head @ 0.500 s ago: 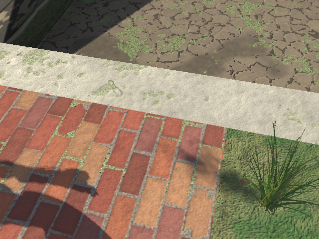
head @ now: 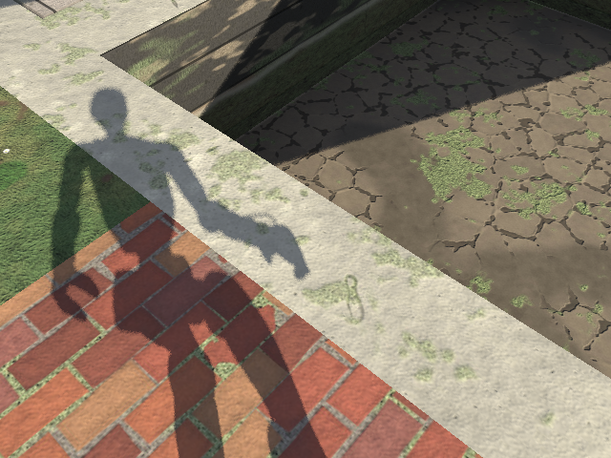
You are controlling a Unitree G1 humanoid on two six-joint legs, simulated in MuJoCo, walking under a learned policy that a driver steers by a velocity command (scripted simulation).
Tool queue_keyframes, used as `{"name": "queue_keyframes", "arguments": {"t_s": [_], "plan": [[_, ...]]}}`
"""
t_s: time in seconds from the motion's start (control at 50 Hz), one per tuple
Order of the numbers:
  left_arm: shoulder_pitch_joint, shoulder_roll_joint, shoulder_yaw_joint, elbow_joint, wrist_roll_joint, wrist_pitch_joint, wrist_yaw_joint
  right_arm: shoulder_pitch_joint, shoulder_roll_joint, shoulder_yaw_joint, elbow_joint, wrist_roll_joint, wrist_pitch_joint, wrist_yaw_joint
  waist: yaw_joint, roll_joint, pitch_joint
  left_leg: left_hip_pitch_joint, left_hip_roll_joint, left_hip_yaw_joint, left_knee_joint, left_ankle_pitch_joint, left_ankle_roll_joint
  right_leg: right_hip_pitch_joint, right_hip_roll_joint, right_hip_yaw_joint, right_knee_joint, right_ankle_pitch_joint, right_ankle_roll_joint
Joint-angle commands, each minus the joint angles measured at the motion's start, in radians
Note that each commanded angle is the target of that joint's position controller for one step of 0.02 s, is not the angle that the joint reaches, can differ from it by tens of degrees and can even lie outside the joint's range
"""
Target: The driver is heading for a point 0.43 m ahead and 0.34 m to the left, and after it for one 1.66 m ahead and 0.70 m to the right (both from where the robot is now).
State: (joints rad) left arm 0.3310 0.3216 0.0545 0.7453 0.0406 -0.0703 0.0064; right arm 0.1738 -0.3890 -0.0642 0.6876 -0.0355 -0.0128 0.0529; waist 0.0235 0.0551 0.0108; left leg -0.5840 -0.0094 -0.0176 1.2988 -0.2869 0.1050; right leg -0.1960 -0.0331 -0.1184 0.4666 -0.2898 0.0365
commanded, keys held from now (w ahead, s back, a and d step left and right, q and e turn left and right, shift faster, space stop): w+shift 0.16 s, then shift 0.28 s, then e+shift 0.56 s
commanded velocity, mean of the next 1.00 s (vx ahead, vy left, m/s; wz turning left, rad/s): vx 0.39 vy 0.00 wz -0.16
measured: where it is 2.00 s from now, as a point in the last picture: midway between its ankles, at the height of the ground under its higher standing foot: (323, 385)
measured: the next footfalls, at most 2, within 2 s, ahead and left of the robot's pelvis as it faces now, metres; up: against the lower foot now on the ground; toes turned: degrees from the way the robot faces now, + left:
left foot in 0.24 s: +0.41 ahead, +0.09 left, +0.00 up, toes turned +8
right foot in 0.70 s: +0.69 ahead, -0.03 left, +0.00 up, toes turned +4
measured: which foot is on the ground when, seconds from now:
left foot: up 0.00-0.22, down 0.24-0.70, up 0.72-1.00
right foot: down 0.00-0.24, up 0.26-0.68, down 0.70-1.00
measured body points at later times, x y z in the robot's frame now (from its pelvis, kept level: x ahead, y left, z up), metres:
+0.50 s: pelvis +0.39 +0.04 +0.01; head +0.44 +0.06 +0.46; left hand +0.52 +0.33 -0.10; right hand +0.51 -0.21 -0.11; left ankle +0.37 +0.09 -0.73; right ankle +0.51 -0.12 -0.66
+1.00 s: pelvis +0.57 +0.06 +0.00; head +0.62 +0.04 +0.44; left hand +0.75 +0.32 -0.09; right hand +0.71 -0.23 -0.11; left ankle +0.67 +0.23 -0.69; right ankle +0.65 -0.03 -0.73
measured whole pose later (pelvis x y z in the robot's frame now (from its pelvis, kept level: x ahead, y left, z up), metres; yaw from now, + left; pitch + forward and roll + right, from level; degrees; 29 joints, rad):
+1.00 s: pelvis +0.57 +0.06 +0.00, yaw -12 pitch +3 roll +2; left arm 0.24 0.30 0.09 0.56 0.00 0.07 0.06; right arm 0.03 -0.26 -0.03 0.75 0.00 0.00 -0.05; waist 0.05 -0.02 0.06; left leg -0.58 -0.06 -0.22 0.88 -0.32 -0.04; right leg -0.45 0.16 0.22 0.48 -0.06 -0.05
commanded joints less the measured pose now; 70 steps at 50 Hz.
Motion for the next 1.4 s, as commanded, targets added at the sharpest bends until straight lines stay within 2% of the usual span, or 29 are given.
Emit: {"name": "queue_keyframes", "arguments": {"t_s": [0.02,0.12,0.16,0.22,0.24,0.26,0.28,0.3,0.32,0.34,0.38,0.5,0.6,0.68,0.7,0.72,0.74,0.76,0.78,0.8,0.84,0.92,1.1,1.14,1.16,1.18,1.2,1.24,1.4], "plan": [[0.046,0.043,0.002,0.004,-0.011,-0.043,-0.021,-0.082,0.056,0.037,-0.129,-0.005,-0.001,0.025,-0.028,-0.139,0.045,-0.218,0.073,-0.097,-0.038,0.085,-0.004,0.083,-0.253,0.225,-0.304,0.169,-0.129],[0.072,0.1,0.007,0.05,-0.014,-0.056,-0.025,-0.241,0.053,0.061,-0.167,-0.002,-0.017,0.049,-0.026,-0.094,0.14,-0.003,0.027,0.069,-0.487,0.281,0.026,-0.005,-0.193,-0.034,-0.473,0.43,-0.128],[0.118,0.147,0.013,0.078,-0.019,-0.048,-0.017,-0.24,0.048,0.061,-0.15,-0.002,-0.02,0.042,-0.034,-0.105,0.128,0.073,-0.025,0.123,-0.569,0.244,0.057,0.114,-0.203,-0.08,-0.422,0.792,-0.129],[0.114,0.215,0.019,0.095,-0.029,-0.019,0.005,0.105,0.003,0.037,-0.027,-0.024,-0.044,0.007,-0.2,-0.168,-0.083,0.448,-0.121,0.119,-0.724,0.218,0.096,0.205,-0.205,-0.094,0.109,1.298,-0.104],[0.103,0.197,0.013,0.084,-0.04,-0.017,0.008,0.253,-0.041,0.018,0.031,-0.037,-0.048,-0.011,-0.259,-0.151,-0.158,0.672,-0.067,0.052,-0.813,0.347,0.108,0.08,-0.164,-0.107,0.397,1.092,-0.084],[0.194,0.064,-0.008,0.055,-0.009,-0.013,-0.003,0.221,-0.123,0.002,0.044,-0.028,-0.047,-0.033,-0.113,0.084,-0.252,0.924,0.204,-0.215,-0.668,0.773,0.1,-0.189,-0.035,-0.081,0.753,-0.17,-0.06],[0.302,0.08,-0.011,0.033,-0.074,0.003,0.004,0.246,-0.192,-0.028,0.008,0.0,-0.042,-0.041,-0.105,0.162,-0.54,1.161,0.448,-0.631,-0.671,1.116,0.289,-0.399,0.059,0.122,1.113,-0.351,-0.048],[0.128,0.154,0.005,0.02,-0.076,-0.043,0.01,0.19,-0.124,-0.019,-0.01,0.065,-0.047,-0.027,-0.15,-0.044,-0.541,1.069,0.344,-0.57,-0.783,0.952,0.282,-0.419,0.021,0.29,1.047,-0.296,-0.038],[0.048,0.124,0.002,-0.024,-0.102,-0.056,0.017,0.112,-0.105,-0.015,0.007,0.075,-0.055,-0.021,-0.097,-0.048,-0.347,0.926,0.312,-0.452,-0.836,0.845,0.267,-0.478,-0.017,0.246,0.951,-0.238,-0.026],[-0.001,0.097,-0.003,-0.014,-0.088,-0.058,0.031,0.045,-0.073,-0.01,0.006,0.073,-0.064,-0.023,-0.056,-0.121,-0.21,0.747,0.276,-0.392,-0.884,0.8,0.23,-0.479,-0.057,0.212,0.891,-0.187,-0.008],[0.023,0.097,0.012,0.004,-0.074,-0.039,0.034,-0.009,-0.002,0.006,0.005,0.045,-0.074,-0.028,0.006,-0.116,-0.107,0.513,0.241,-0.301,-0.958,0.871,0.203,-0.387,-0.088,0.203,0.827,-0.119,0.002],[-0.06,-0.011,-0.004,-0.018,-0.061,-0.018,0.012,-0.015,0.033,0.012,0.065,0.032,-0.074,-0.064,0.016,-0.009,-0.066,0.317,0.109,0.018,-1.025,0.907,0.108,-0.275,-0.03,0.12,0.384,0.231,-0.007],[-0.21,0.026,0.013,-0.102,-0.056,-0.021,-0.041,0.041,-0.002,-0.001,0.094,0.04,-0.046,-0.105,-0.042,0.026,-0.054,0.426,0.142,0.063,-0.937,0.742,0.019,-0.289,0.023,0.083,0.162,0.422,-0.045],[0.03,0.083,0.051,-0.081,-0.038,-0.02,-0.073,-0.04,-0.028,-0.02,0.039,0.045,-0.003,-0.129,0.088,0.006,-0.128,0.412,0.151,0.093,-0.533,0.895,-0.026,-0.093,0.09,0.047,0.069,0.298,-0.131],[0.11,0.146,0.072,-0.082,-0.036,-0.021,-0.059,-0.036,-0.031,-0.021,0.011,0.032,-0.003,-0.129,0.124,-0.123,-0.174,0.254,0.047,0.119,-0.233,0.557,-0.077,0.098,-0.012,0.235,0.007,0.686,-0.196],[0.079,0.217,0.073,-0.12,-0.005,-0.007,-0.034,0.058,0.057,-0.001,-0.002,-0.007,-0.009,-0.109,0.026,-0.402,-0.227,-0.101,-0.202,0.074,0.177,-0.349,-0.165,0.334,-0.254,0.683,-0.002,1.069,-0.405],[-0.006,0.213,0.075,-0.178,0.004,0.003,-0.019,0.178,0.008,0.003,0.016,0.017,-0.031,-0.082,0.004,-0.333,-0.432,-0.136,-0.135,-0.174,0.292,-0.321,-0.143,0.403,-0.339,0.898,-0.083,0.786,-0.466],[-0.087,0.16,0.072,-0.222,-0.009,0.018,-0.004,0.088,-0.046,-0.007,0.017,0.042,-0.029,-0.075,0.015,-0.204,-0.357,-0.153,-0.095,-0.183,0.296,-0.251,-0.127,0.305,-0.297,0.828,-0.085,0.515,-0.415],[-0.113,0.115,0.058,-0.23,-0.025,0.036,0.005,0.009,-0.032,-0.008,0.01,0.034,-0.02,-0.079,0.003,-0.04,-0.217,-0.171,-0.066,-0.163,0.216,-0.192,-0.124,0.142,-0.227,0.726,-0.111,0.388,-0.354],[-0.128,0.097,0.05,-0.241,-0.036,0.044,0.007,-0.02,-0.018,-0.007,0.005,0.021,-0.008,-0.089,-0.012,0.003,-0.175,-0.136,-0.043,-0.152,0.114,-0.157,-0.121,0.024,-0.173,0.66,-0.124,0.32,-0.319],[-0.143,0.099,0.054,-0.259,-0.031,0.073,0.012,-0.039,0.006,-0.006,-0.006,0.022,0.004,-0.091,-0.04,-0.053,-0.112,-0.05,-0.051,-0.13,-0.058,-0.125,-0.125,-0.116,-0.084,0.601,-0.154,0.239,-0.292],[-0.103,0.14,0.08,-0.261,-0.036,0.111,0.047,-0.046,0.055,0.012,0.025,0.033,0.008,-0.104,-0.03,-0.122,-0.169,0.021,-0.081,-0.131,-0.337,-0.052,-0.15,-0.078,-0.041,0.589,-0.123,0.293,-0.245],[-0.119,0.126,0.089,-0.32,-0.063,0.166,0.063,-0.056,-0.002,-0.023,0.069,0.054,-0.02,-0.069,-0.002,-0.297,-0.13,0.245,-0.06,-0.162,-0.755,0.012,-0.12,-0.051,0.004,0.771,-0.133,-0.053,-0.153],[-0.105,0.1,0.077,-0.33,-0.071,0.163,0.056,0.001,-0.045,-0.043,0.09,0.033,-0.022,-0.067,-0.012,-0.188,-0.165,0.435,0.083,-0.219,-0.916,0.143,-0.063,-0.134,0.083,0.717,0.008,-0.223,-0.109],[-0.086,0.072,0.071,-0.355,-0.072,0.163,0.051,-0.011,-0.123,-0.057,0.089,0.006,-0.009,-0.067,0.029,0.108,-0.134,0.481,0.285,-0.433,-0.96,0.308,0.063,-0.325,0.232,0.502,0.245,-0.38,-0.065],[-0.039,0.116,0.083,-0.345,-0.064,0.144,0.04,-0.06,-0.106,-0.058,0.058,-0.023,-0.007,-0.063,0.047,0.242,-0.134,0.403,0.391,-0.565,-1.02,0.335,0.142,-0.36,0.242,0.397,0.532,-0.371,-0.026],[-0.025,0.184,0.101,-0.307,-0.069,0.141,0.034,-0.142,-0.045,-0.043,0.018,-0.015,-0.004,-0.07,0.06,0.156,-0.09,0.351,0.354,-0.458,-1.025,0.283,0.125,-0.378,0.185,0.36,0.664,-0.279,0.0],[-0.003,0.161,0.094,-0.268,-0.069,0.171,0.051,-0.198,0.005,-0.025,-0.008,0.022,0.007,-0.089,0.061,0.054,-0.043,0.317,0.238,-0.275,-1.003,0.153,0.057,-0.393,0.161,0.319,0.785,-0.138,0.018],[-0.13,0.069,0.029,-0.328,-0.081,0.175,0.024,-0.022,-0.031,-0.034,-0.009,0.009,0.046,-0.118,-0.066,0.121,-0.033,0.552,0.273,-0.094,-0.953,0.286,0.133,-0.522,-0.008,0.144,0.701,-0.102,0.085]]}}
